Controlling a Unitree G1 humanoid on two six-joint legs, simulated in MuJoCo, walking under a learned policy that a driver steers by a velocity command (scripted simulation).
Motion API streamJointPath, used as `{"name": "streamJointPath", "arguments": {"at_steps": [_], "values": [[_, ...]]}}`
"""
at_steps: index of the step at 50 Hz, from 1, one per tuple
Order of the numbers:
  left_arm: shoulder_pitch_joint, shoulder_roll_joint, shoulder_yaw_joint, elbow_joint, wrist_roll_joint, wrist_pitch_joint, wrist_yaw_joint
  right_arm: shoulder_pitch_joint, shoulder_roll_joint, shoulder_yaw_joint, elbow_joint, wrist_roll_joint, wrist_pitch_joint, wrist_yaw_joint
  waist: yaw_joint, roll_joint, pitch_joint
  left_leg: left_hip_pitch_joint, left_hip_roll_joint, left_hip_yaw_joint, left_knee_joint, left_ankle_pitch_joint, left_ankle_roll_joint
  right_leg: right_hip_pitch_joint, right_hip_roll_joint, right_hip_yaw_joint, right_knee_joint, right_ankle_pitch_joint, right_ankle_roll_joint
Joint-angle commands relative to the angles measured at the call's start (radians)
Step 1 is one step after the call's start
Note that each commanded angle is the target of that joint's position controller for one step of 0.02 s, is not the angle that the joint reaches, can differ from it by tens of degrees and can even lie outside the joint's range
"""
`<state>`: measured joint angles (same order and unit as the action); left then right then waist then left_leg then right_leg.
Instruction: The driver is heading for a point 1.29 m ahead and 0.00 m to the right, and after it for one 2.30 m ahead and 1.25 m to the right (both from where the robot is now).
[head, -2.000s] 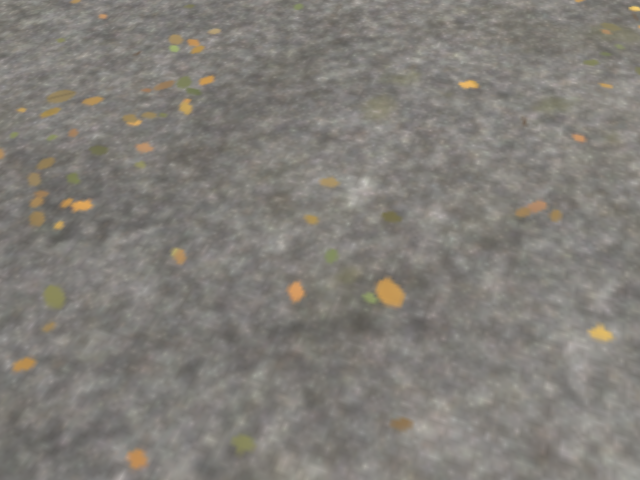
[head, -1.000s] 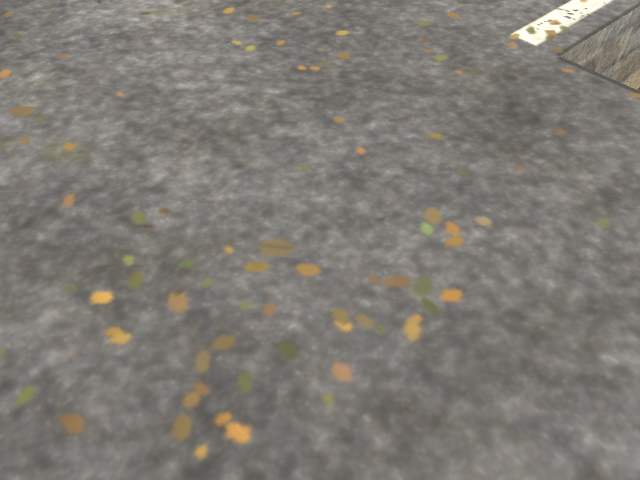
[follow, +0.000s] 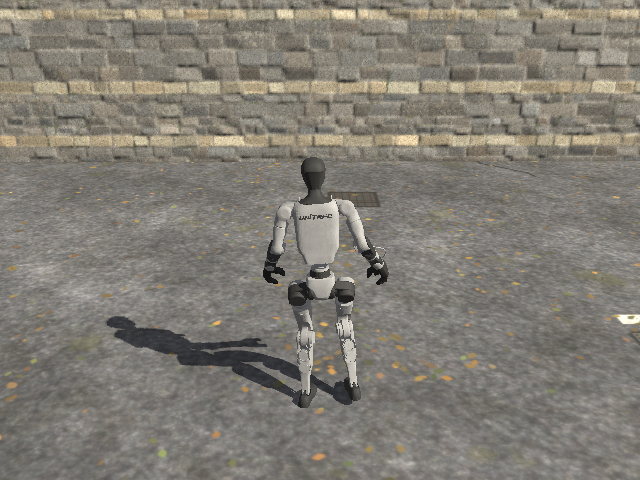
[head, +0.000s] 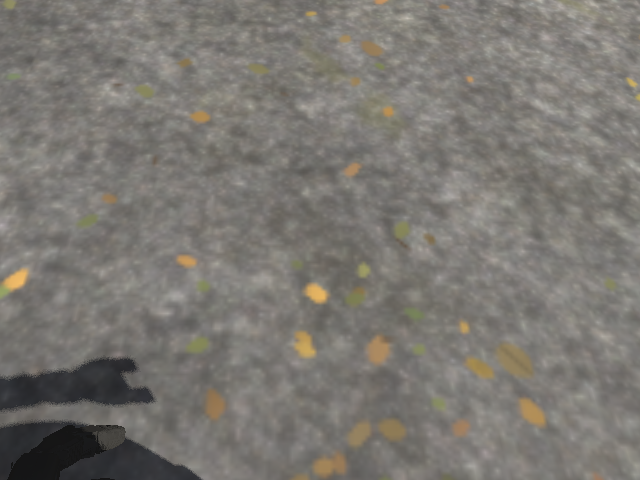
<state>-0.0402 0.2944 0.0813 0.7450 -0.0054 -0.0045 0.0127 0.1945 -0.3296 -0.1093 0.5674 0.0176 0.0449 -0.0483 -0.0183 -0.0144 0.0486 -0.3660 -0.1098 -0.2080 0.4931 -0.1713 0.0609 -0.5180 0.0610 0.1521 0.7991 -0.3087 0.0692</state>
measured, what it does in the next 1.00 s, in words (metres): steps on the spot: right foot, then left foot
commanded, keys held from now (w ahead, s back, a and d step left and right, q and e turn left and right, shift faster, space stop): q+shift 0.14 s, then shift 0.10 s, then e+shift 0.58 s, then shift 0.06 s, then q+shift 0.12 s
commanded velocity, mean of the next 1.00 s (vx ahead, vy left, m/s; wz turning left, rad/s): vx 0.00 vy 0.00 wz -0.08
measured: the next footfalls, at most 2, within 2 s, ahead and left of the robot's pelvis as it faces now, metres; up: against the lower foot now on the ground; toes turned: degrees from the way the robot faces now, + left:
right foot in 0.14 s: +0.11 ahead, -0.14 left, +0.00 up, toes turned +17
left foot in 0.48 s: +0.01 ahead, +0.10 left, +0.00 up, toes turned +5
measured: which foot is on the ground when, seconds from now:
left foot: down 0.00-0.14, up 0.16-0.46, down 0.48-0.86, up 0.88-1.00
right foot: up 0.00-0.12, down 0.14-0.48, up 0.50-0.82, down 0.84-1.00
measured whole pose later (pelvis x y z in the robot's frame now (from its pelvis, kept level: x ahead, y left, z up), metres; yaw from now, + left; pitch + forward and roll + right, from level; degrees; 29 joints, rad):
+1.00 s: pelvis +0.03 -0.07 -0.01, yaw -10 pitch +2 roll +1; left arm 0.13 0.28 0.05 0.62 0.01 0.02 0.00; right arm 0.16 -0.33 -0.09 0.71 0.00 0.02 -0.03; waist -0.01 0.05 0.06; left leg -0.52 0.07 0.01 1.14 -0.47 -0.07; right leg -0.32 0.02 -0.04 0.53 -0.25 -0.05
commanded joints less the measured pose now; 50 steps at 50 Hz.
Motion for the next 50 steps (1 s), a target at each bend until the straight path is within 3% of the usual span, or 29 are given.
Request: {"name": "streamJointPath", "arguments": {"at_steps": [1,6,7,8,9,10,11,14,17,18,20,22,23,24,25,26,27,29,35,40,41,42,43,44,45,46,47,48,50], "values": [[-0.011,0.071,0.019,-0.061,-0.002,-0.017,-0.005,-0.016,-0.16,-0.043,-0.093,-0.003,-0.002,0.001,0.001,0.177,-0.181,0.194,0.219,-0.314,-0.086,0.175,0.131,0.006,0.023,-0.007,-0.073,0.006,-0.002],[0.09,0.11,0.041,-0.043,-0.004,-0.039,-0.018,-0.086,-0.158,-0.035,-0.128,0.01,0.008,0.015,0.037,0.198,-0.175,0.134,0.157,-0.38,-0.015,0.152,0.089,0.217,0.007,-0.024,-0.363,0.093,-0.041],[0.129,0.134,0.052,-0.033,0.001,-0.038,-0.016,-0.086,-0.136,-0.026,-0.134,0.012,0.011,0.017,0.045,0.155,-0.185,0.064,0.112,-0.347,0.046,0.02,0.054,0.334,-0.063,-0.001,-0.449,0.188,-0.064],[0.122,0.19,0.06,-0.045,0.014,-0.028,-0.011,0.004,-0.062,-0.004,-0.119,-0.001,0.014,0.02,-0.011,-0.058,-0.225,-0.039,0.001,-0.191,0.256,-0.342,0.007,0.452,-0.28,0.184,-0.47,0.266,-0.147],[0.117,0.213,0.059,-0.05,0.052,-0.025,-0.011,-0.001,-0.106,-0.014,-0.149,-0.001,0.001,0.022,-0.034,-0.279,-0.157,-0.213,-0.078,-0.043,0.476,-0.488,-0.047,0.398,-0.417,0.427,-0.529,0.371,-0.306],[0.078,0.167,0.049,-0.076,0.045,-0.03,-0.007,0.016,-0.189,-0.036,-0.126,-0.017,-0.011,0.026,-0.04,-0.217,-0.132,-0.246,0.009,-0.02,0.651,-0.435,-0.086,0.364,-0.46,0.427,-0.513,0.376,-0.361],[0.05,0.118,0.035,-0.091,0.029,-0.026,0.002,0.014,-0.209,-0.042,-0.095,-0.013,-0.01,0.028,-0.032,-0.136,-0.116,-0.232,0.033,0.001,0.711,-0.364,-0.104,0.34,-0.395,0.3,-0.486,0.356,-0.329],[0.104,0.118,0.018,-0.075,0.006,-0.009,0.014,-0.023,-0.091,0.002,-0.08,-0.015,-0.005,0.028,0.011,-0.056,-0.087,-0.222,0.029,0.039,0.737,-0.295,-0.132,0.341,-0.285,0.165,-0.469,0.407,-0.294],[0.116,0.08,-0.005,-0.055,0.009,-0.003,-0.004,-0.047,0.02,0.052,-0.078,-0.034,-0.02,0.03,0.009,-0.126,-0.132,-0.05,0.087,0.119,0.366,-0.326,-0.145,0.346,-0.205,0.076,-0.46,0.403,-0.261],[0.132,0.109,0.005,-0.054,0.0,0.005,-0.011,-0.07,0.022,0.053,-0.078,-0.035,-0.024,0.031,0.028,-0.179,-0.117,0.002,0.079,0.163,0.252,-0.346,-0.153,0.335,-0.187,0.084,-0.459,0.396,-0.259],[0.192,0.194,0.032,-0.052,-0.013,0.017,-0.014,-0.066,-0.043,0.027,-0.058,-0.013,-0.028,0.025,0.05,-0.216,-0.109,0.044,0.039,0.184,0.095,-0.25,-0.154,0.365,-0.207,0.157,-0.43,0.417,-0.27],[0.191,0.208,0.039,-0.062,-0.036,0.016,-0.011,-0.01,-0.062,0.015,-0.029,-0.005,-0.033,0.019,0.015,-0.198,-0.124,0.161,0.027,0.173,-0.129,-0.081,-0.109,0.345,-0.205,0.214,-0.403,0.435,-0.248],[0.196,0.187,0.035,-0.066,-0.043,0.012,-0.007,0.018,-0.088,0.007,-0.022,-0.005,-0.034,0.013,0.008,-0.173,-0.146,0.269,0.075,0.14,-0.162,-0.025,-0.077,0.273,-0.191,0.219,-0.383,0.366,-0.207],[0.19,0.138,0.022,-0.078,-0.035,0.002,-0.007,0.07,-0.127,-0.003,-0.019,-0.02,-0.03,0.003,-0.006,-0.081,-0.194,0.415,0.213,0.061,-0.125,0.099,-0.023,0.139,-0.151,0.171,-0.285,0.207,-0.151],[0.178,0.074,0.006,-0.114,-0.035,-0.011,-0.012,0.057,-0.204,-0.026,0.005,-0.049,-0.016,0.003,0.02,0.244,-0.157,0.395,0.394,-0.109,-0.124,0.266,0.102,-0.061,-0.02,-0.035,-0.137,-0.072,-0.082],[0.191,0.129,0.022,-0.101,-0.027,-0.016,-0.01,0.02,-0.144,-0.014,-0.02,-0.071,-0.021,0.007,-0.004,0.261,-0.161,0.361,0.503,-0.173,-0.144,0.404,0.199,-0.097,-0.041,-0.089,0.088,-0.3,-0.035],[0.205,0.168,0.043,-0.088,-0.03,-0.008,-0.011,-0.012,-0.085,0.006,-0.033,-0.071,-0.03,0.006,0.003,0.2,-0.141,0.333,0.501,-0.131,-0.149,0.478,0.211,-0.12,-0.062,-0.083,0.267,-0.305,-0.012],[0.265,0.137,0.046,-0.063,-0.026,0.031,-0.001,-0.109,-0.047,0.016,-0.037,-0.037,-0.047,0.002,0.05,0.163,-0.096,0.306,0.41,0.023,-0.135,0.458,0.144,-0.151,-0.096,-0.086,0.369,-0.195,0.022],[0.15,0.055,0.009,-0.169,-0.023,0.052,-0.039,-0.06,-0.094,-0.007,0.006,-0.032,-0.04,-0.006,-0.015,0.171,-0.092,0.32,0.399,0.186,-0.134,0.398,0.141,-0.092,-0.138,-0.178,0.123,-0.048,0.035],[0.191,0.106,0.033,-0.199,-0.024,0.076,-0.06,-0.076,-0.141,-0.03,0.026,0.008,-0.057,0.027,0.015,0.185,-0.109,0.277,0.442,0.26,-0.035,0.395,0.086,0.105,-0.096,-0.26,-0.116,-0.003,-0.044],[0.236,0.112,0.043,-0.189,-0.024,0.08,-0.056,-0.084,-0.132,-0.03,0.033,0.018,-0.061,0.032,0.045,0.167,-0.118,0.239,0.426,0.303,0.045,0.375,0.047,0.198,-0.07,-0.275,-0.212,0.065,-0.071],[0.307,0.15,0.063,-0.171,-0.016,0.079,-0.039,-0.028,-0.101,-0.023,0.058,0.017,-0.068,0.04,0.07,0.08,-0.152,0.142,0.366,0.358,0.204,0.334,-0.013,0.378,-0.04,-0.233,-0.319,0.193,-0.117],[0.374,0.28,0.097,-0.185,-0.012,0.07,-0.016,-0.023,-0.058,-0.006,0.031,-0.02,-0.074,0.043,0.086,-0.184,-0.182,-0.153,0.254,0.409,0.518,-0.096,-0.111,0.617,-0.251,0.093,-0.376,0.655,-0.219],[0.33,0.337,0.091,-0.221,0.028,0.045,-0.017,-0.079,-0.028,0.014,-0.023,-0.047,-0.077,0.036,0.074,-0.347,-0.286,-0.362,0.109,0.261,0.772,-0.554,-0.156,0.644,-0.493,0.44,-0.402,0.821,-0.469],[0.327,0.237,0.059,-0.218,0.028,0.025,-0.026,-0.126,-0.096,-0.001,0.002,-0.025,-0.069,0.032,0.134,-0.161,-0.317,-0.346,0.159,0.157,0.84,-0.53,-0.143,0.596,-0.485,0.317,-0.428,0.729,-0.466],[0.288,0.18,0.035,-0.199,0.022,0.012,-0.021,-0.122,-0.096,0.001,0.016,-0.004,-0.058,0.028,0.095,-0.127,-0.247,-0.325,0.186,0.162,0.812,-0.459,-0.12,0.521,-0.426,0.194,-0.421,0.62,-0.397],[0.229,0.137,0.02,-0.19,0.009,0.01,-0.014,-0.093,-0.082,0.004,0.047,-0.007,-0.048,0.017,0.061,-0.066,-0.204,-0.302,0.208,0.163,0.732,-0.384,-0.115,0.468,-0.358,0.11,-0.423,0.51,-0.33],[0.173,0.091,0.0,-0.185,0.002,0.009,-0.007,-0.067,-0.079,0.005,0.067,-0.018,-0.036,0.011,0.033,-0.081,-0.18,-0.241,0.215,0.17,0.679,-0.306,-0.123,0.405,-0.324,0.04,-0.431,0.5,-0.296],[0.127,0.039,-0.027,-0.167,0.031,-0.002,0.0,0.022,-0.048,0.015,0.12,-0.011,-0.02,0.02,-0.007,-0.105,-0.176,-0.078,0.198,0.181,0.621,-0.189,-0.142,0.298,-0.278,-0.083,-0.461,0.509,-0.28]]}}
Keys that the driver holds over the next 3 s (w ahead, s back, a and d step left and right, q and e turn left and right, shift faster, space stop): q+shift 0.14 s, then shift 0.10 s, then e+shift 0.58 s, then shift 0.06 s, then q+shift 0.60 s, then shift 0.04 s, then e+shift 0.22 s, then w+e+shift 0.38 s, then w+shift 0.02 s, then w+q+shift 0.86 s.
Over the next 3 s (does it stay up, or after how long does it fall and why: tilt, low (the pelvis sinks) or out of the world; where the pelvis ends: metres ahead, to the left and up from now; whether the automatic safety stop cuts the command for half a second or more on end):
stays up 0.96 -0.26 -0.02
